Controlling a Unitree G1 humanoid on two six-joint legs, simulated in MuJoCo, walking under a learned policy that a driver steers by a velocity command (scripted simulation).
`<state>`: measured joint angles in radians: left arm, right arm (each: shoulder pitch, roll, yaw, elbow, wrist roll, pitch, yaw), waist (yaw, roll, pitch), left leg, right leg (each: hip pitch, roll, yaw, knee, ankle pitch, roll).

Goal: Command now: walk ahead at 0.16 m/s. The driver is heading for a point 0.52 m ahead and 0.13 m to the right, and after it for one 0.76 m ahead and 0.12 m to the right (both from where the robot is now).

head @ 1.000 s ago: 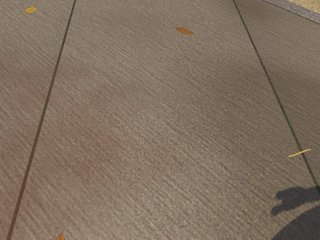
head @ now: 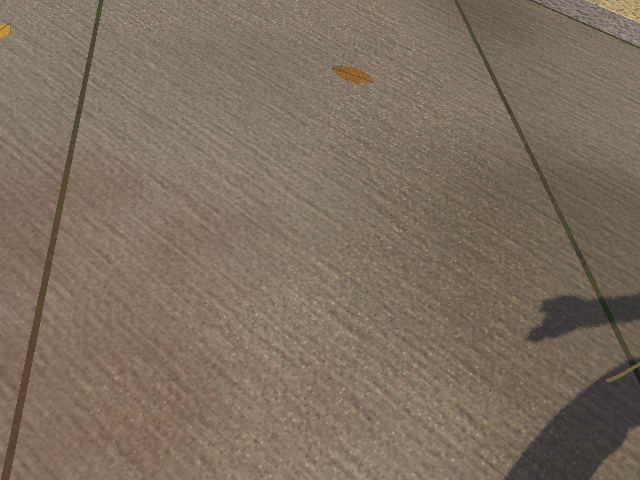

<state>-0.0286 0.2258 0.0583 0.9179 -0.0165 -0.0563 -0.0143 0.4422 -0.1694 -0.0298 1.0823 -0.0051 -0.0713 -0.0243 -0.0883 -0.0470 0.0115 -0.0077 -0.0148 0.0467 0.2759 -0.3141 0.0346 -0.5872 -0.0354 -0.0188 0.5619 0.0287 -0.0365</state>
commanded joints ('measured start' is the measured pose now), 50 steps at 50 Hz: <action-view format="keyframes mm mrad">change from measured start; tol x16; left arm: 1 -35 79 10 -56 7 -21 -9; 5 312 161 24 47 41 -12 8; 11 17 88 -6 6 43 12 18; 50 177 85 -1 173 12 62 57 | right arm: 1 12 -174 -37 -21 8 6 -6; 50 -160 -110 -29 -27 3 55 -17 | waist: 1 61 194 -1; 5 125 -180 -448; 9 70 -2 -126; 20 89 157 73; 50 92 58 4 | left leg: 1 41 229 -110 106 823 88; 3 -33 156 -77 311 806 34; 4 -325 86 -52 543 437 -17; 5 -452 -4 -69 816 -334 -67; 6 -471 24 -156 911 -425 -78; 16 -84 54 -28 265 147 -58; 20 -372 101 -104 83 -206 7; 31 -229 77 -72 161 214 -12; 50 -222 57 -48 150 227 -16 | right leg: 1 104 41 -23 -84 -49 -36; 3 433 1 18 -154 374 -95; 4 825 -192 188 -4 817 -198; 5 966 -390 392 -30 934 -359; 10 315 -204 202 -269 120 -208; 18 107 -60 100 -280 -582 -17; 30 386 -2 8 -101 -80 -2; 50 419 -11 11 -89 -44 11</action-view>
